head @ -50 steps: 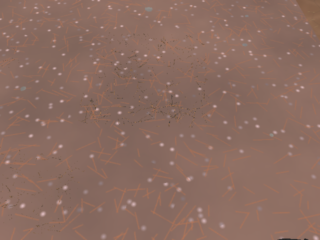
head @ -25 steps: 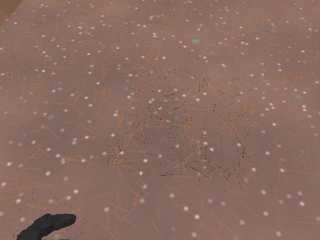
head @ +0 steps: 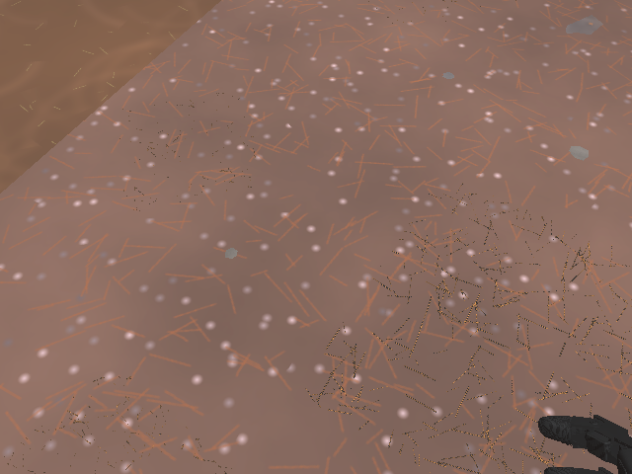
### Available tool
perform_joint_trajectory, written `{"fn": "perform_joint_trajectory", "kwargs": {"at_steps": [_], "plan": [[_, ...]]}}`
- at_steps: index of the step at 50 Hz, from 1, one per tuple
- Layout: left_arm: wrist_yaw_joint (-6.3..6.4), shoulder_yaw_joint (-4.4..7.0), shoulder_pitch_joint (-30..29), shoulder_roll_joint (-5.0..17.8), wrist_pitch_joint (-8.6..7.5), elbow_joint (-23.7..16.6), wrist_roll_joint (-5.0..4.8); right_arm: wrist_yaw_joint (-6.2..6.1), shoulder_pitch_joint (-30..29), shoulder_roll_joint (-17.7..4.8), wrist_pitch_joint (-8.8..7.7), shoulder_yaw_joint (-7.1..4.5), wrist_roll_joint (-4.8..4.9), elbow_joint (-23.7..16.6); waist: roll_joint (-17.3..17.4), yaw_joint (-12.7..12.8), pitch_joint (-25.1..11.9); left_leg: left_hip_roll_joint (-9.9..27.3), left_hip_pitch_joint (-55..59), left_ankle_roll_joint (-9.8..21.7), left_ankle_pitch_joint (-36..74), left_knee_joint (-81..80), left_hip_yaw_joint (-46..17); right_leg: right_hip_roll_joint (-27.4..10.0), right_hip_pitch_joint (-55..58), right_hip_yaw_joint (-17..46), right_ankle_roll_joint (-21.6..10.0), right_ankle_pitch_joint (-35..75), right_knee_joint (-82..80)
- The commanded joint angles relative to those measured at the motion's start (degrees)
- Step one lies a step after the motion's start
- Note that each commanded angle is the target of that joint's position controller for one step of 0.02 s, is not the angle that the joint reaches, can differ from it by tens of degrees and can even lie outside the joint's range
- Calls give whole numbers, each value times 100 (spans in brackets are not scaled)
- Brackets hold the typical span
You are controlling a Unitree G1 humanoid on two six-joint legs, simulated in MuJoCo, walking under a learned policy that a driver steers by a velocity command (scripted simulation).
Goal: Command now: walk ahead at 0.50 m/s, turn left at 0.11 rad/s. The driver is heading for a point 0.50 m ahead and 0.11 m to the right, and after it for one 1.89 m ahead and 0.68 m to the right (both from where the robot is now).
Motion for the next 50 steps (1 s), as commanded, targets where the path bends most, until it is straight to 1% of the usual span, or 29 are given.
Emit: {"fn": "perform_joint_trajectory", "kwargs": {"at_steps": [1, 2, 3, 4, 5, 7, 9, 11, 15, 20, 23, 24, 25, 26, 27, 28, 29, 30, 31, 32, 34, 36, 39, 44, 46, 47, 48, 49, 50], "plan": [[-27, -71, 58, 375, -291, -514, 86, -108, 2515, -1499, 17, -518, -18, 231, 1214, -1195, -2507, 2202, 5146, 1618, -778, -1240, -4360, 415, -3870, 894, -192, -847, 4166], [-66, 59, -383, 782, -342, -671, -97, -82, 2138, -1225, -12, -396, -16, 231, 893, -1134, -1612, 1992, 4481, 1344, -927, -1326, -3559, 76, -4394, 999, -268, -581, 4491], [-61, 45, -710, 747, -353, -750, -115, -73, 1749, -1035, -25, -335, -1, 202, 661, -979, -1031, 1720, 3667, 1169, -649, -1423, -2770, -175, -4379, 850, -312, -72, 4268], [-38, 54, -821, 688, -328, -741, -17, -47, 1410, -853, -40, -277, -16, 203, 441, -793, -627, 1467, 2922, 1067, -265, -1614, -2236, -338, -4170, 795, -279, 322, 3902], [-28, 79, -718, 648, -260, -697, 37, -32, 1186, -710, -76, -236, -49, 186, 541, -577, -458, 1282, 2369, 987, 43, -1823, -1875, -486, -3783, 853, -247, 628, 3612], [-25, 43, -520, 422, -123, -609, 51, -27, 1048, -703, -154, -251, -53, 245, 554, -374, -389, 1167, 1843, 1044, 360, -2162, -1531, -507, -3372, 819, -144, 966, 3389], [6, 33, -723, 354, -52, -681, 91, -54, 1121, -805, -226, -283, -49, 370, 432, -334, -232, 1146, 1731, 1101, 707, -2337, -1232, -510, -3551, 824, -42, 1376, 2978], [5, 13, -1128, 304, -55, -806, 130, -106, 1283, -861, -230, -299, -44, 508, 314, -429, -94, 1103, 1831, 1060, 839, -2411, -998, -505, -3775, 840, 22, 1977, 2279], [-94, -69, -1904, 160, -129, -991, 91, -181, 1588, -1021, -182, -331, 1, 739, 296, -703, 109, 972, 1904, 854, 620, -2468, -581, -265, -3513, 664, -8, 3024, 850], [-234, -74, -2480, 282, -183, -1256, 51, -219, 1970, -1137, -81, -380, 81, 1089, 308, -840, 272, 1340, 2718, 740, 629, -2126, -659, -118, -3565, 703, -242, 2722, 90], [-263, 6, -2066, 484, -222, -1191, 68, -256, 1870, -1224, 11, -412, 91, 1180, 444, -546, 3, 1387, 3092, 558, 1901, -1485, -637, 116, -2851, 481, -491, 2098, -130], [-233, 111, -1422, 646, -225, -996, 86, -268, 1789, -1188, 53, -391, 81, 1182, 406, -199, -388, 1148, 3014, 428, 2786, -696, -432, 323, -1949, 278, -630, 2092, -250], [-179, 249, -470, 966, -221, -737, 109, -291, 1861, -983, 74, -297, 21, 1139, 198, 156, -1106, 826, 2374, 234, 2495, 601, -174, 53, -441, 551, -855, 2297, -47], [-146, 383, 119, 1583, -187, -664, 228, -263, 2492, -463, -13, -128, -49, 972, -1053, -12, -2010, 0, 201, -270, 586, 2887, 136, -1392, 1801, 2945, -1751, 2186, -128], [-172, 297, 188, 1288, -153, -607, 115, -256, 2451, -464, -125, -107, -82, 1069, -1627, 23, -2383, -530, -754, -456, -2684, 3965, -484, -1796, 2239, 4613, -2134, 2460, -1042], [-175, 184, -214, 1019, -153, -711, 73, -215, 2070, -939, -219, -226, 35, 972, -1194, 6, -1755, -184, -1219, -419, -2674, 4473, -772, -1658, 1737, 3983, -1923, 2805, -1040], [-157, 142, -642, 848, -137, -828, 105, -216, 1684, -951, -259, -215, 83, 884, -762, -109, -1224, 66, -1230, -398, -2320, 4375, -611, -1443, 966, 3151, -1786, 3642, -972], [-159, 93, -957, 661, -120, -867, 117, -250, 1413, -920, -246, -223, -7, 848, -327, -242, -779, 247, -1094, -426, -2015, 3996, -491, -1179, 186, 2511, -1684, 4453, -1022], [-145, 62, -1109, 539, -127, -893, 152, -287, 1393, -911, -189, -258, -77, 817, -330, -426, -695, 410, -707, -437, -1782, 3611, -534, -1032, -351, 2196, -1604, 4890, -1102], [-137, 73, -1204, 561, -113, -911, 184, -317, 1424, -824, -108, -256, -91, 793, -421, -551, -668, 407, -376, -490, -1687, 3406, -536, -922, -712, 2061, -1614, 5167, -1208], [-95, 147, -1226, 763, -115, -904, 200, -385, 1528, -650, 26, -230, -87, 781, -493, -692, -713, 297, -103, -607, -1509, 2959, -485, -834, -1084, 1809, -1711, 5585, -1325], [-19, 216, -1203, 923, -67, -900, 153, -435, 1342, -617, 94, -219, -95, 703, -513, -694, -744, 189, -120, -694, -1165, 2363, -476, -786, -1173, 1723, -1706, 5545, -1344], [85, 254, -1096, 972, 64, -877, 50, -440, 892, -594, 159, -210, -89, 611, -555, -560, -802, 60, 23, -761, -388, 1547, -549, -606, -1218, 1697, -1495, 4675, -1304], [179, 290, -960, 998, 284, -855, 25, -371, 232, -677, 156, -231, -29, 446, -720, -347, -621, -172, 277, -801, -360, 490, -678, -535, -1157, 2234, -1352, 3156, -1073], [206, 285, -1062, 951, 354, -929, 7, -334, 328, -786, 86, -280, -16, 465, -812, -432, -608, -245, 559, -732, -512, -41, -711, -479, -1050, 2610, -1253, 2835, -798], [225, 267, -1238, 898, 383, -1003, -19, -317, 530, -797, 37, -302, -13, 528, -821, -606, -600, -242, 911, -647, -149, -626, -656, -342, -1085, 2692, -1112, 2709, -566], [244, 220, -1230, 747, 399, -1066, -14, -326, 705, -912, -11, -340, -54, 570, -714, -670, -652, 42, 1445, -494, 508, -1152, -741, -93, -1267, 2662, -867, 2356, -230], [246, 118, -1025, 403, 400, -1147, 90, -384, 888, -1288, -6, -415, -161, 539, 161, -557, -1044, 1210, 2318, -71, 1662, -1106, -1610, 330, -1813, 2177, -557, 1019, 844], [238, 83, -535, 239, 369, -1243, 79, -399, 765, -1532, 98, -466, -293, 515, 1536, -216, -1071, 2249, 2889, 931, 2875, -1113, -2920, 1128, -3080, 1315, -239, -1425, 1863]]}}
